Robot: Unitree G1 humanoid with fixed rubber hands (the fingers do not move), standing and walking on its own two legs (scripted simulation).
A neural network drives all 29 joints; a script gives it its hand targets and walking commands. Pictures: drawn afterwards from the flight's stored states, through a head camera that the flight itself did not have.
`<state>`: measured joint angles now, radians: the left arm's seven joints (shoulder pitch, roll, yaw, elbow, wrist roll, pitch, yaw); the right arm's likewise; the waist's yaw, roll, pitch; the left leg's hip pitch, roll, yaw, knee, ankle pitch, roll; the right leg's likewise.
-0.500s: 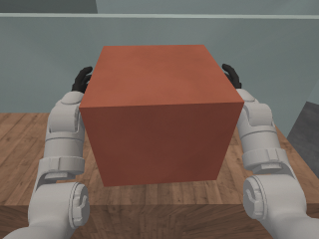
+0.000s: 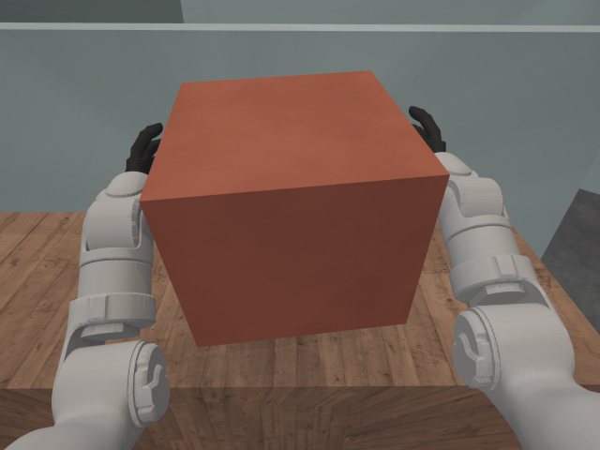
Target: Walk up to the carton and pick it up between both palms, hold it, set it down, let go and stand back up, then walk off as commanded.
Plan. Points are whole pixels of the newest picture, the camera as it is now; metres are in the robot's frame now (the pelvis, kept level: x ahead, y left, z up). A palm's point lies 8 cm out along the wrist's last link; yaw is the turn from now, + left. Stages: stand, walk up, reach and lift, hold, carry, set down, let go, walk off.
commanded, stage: hold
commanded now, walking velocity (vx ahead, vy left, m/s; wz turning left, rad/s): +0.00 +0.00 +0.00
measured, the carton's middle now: (290, 199) +0.38 +0.03 +0.21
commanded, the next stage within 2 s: none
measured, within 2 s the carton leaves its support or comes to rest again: neither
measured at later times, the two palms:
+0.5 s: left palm (146, 183) +0.35 +0.20 +0.25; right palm (437, 173) +0.37 -0.16 +0.25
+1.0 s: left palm (142, 180) +0.36 +0.21 +0.25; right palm (427, 164) +0.39 -0.15 +0.26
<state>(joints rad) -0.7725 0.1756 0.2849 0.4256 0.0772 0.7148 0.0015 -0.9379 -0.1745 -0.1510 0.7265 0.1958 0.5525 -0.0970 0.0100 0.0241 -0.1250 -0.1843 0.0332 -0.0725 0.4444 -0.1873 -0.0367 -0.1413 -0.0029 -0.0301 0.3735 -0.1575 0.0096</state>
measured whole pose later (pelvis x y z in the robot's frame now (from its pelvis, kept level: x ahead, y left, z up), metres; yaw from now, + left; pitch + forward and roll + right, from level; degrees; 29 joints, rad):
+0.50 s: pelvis -0.01 +0.00 +0.00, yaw +0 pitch -5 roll -1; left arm -0.77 0.18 0.24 0.40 0.08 0.74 -0.01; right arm -0.86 -0.18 -0.15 0.57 0.20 0.63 -0.12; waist 0.01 0.02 -0.13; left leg -0.18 0.03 -0.07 0.44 -0.18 -0.04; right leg -0.14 0.00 -0.03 0.37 -0.15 0.01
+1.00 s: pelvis +0.00 +0.00 +0.00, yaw +0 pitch -4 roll -1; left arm -0.77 0.17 0.29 0.40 0.08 0.72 -0.01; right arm -0.92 -0.17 -0.15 0.68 0.20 0.57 -0.11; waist 0.01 0.02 -0.12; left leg -0.18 0.03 -0.07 0.44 -0.19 -0.04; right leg -0.14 0.00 -0.03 0.37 -0.16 0.01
